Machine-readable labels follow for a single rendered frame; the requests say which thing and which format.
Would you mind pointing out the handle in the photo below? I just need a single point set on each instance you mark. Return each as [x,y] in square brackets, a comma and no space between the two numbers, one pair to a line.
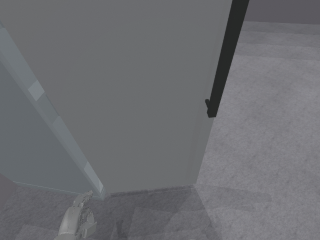
[233,28]

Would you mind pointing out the fridge door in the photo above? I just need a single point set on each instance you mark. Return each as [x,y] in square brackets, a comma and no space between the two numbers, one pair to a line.
[129,78]

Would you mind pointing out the left robot hand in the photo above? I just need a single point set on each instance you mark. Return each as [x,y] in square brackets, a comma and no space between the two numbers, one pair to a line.
[72,222]

